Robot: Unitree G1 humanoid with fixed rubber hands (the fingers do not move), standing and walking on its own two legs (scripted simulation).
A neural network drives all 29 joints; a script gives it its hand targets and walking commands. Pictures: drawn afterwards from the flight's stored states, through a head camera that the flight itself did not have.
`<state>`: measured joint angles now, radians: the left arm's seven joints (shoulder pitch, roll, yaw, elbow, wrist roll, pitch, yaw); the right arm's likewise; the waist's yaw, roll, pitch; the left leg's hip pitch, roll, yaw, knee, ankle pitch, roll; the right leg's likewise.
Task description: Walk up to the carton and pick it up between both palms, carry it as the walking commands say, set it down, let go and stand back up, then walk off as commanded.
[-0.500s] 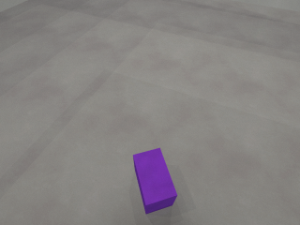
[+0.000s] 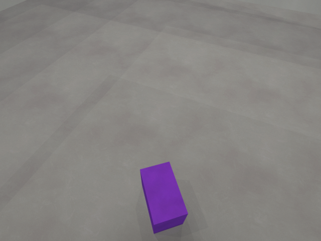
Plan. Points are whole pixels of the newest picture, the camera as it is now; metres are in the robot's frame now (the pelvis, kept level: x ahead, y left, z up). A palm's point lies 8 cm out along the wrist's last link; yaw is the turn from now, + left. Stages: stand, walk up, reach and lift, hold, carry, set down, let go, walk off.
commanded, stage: walk up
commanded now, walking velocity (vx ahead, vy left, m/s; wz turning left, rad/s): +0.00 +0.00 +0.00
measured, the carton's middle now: (161, 197) +0.42 -0.02 -0.66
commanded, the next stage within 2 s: none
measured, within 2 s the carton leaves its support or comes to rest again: neither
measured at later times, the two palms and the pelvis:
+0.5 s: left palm out of the picture +0.01 +0.16 -0.16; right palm out of the picture -0.01 -0.37 -0.16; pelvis -0.04 -0.11 -0.03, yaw +5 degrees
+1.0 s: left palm out of the picture -0.13 +0.18 -0.16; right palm out of the picture +0.01 -0.28 -0.10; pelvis -0.09 -0.06 +0.01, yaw +15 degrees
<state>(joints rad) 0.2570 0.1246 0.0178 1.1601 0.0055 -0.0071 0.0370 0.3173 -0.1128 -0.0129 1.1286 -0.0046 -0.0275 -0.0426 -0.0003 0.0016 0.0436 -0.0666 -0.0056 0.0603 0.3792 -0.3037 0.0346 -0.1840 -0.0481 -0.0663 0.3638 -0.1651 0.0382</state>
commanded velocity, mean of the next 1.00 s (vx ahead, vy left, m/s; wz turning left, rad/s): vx -0.08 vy -0.03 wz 0.23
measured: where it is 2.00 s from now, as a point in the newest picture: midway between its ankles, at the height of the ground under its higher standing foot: outside the picture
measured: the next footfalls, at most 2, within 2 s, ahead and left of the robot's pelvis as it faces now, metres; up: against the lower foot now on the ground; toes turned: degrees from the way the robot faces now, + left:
right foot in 0.46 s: +0.04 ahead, -0.26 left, +0.00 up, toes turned +3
left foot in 0.82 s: -0.11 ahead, +0.02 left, +0.00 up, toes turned +16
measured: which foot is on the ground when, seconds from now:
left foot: down 0.00-0.46, up 0.48-0.80, down 0.82-1.00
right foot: down 0.00-0.12, up 0.14-0.44, down 0.46-0.82, up 0.84-1.00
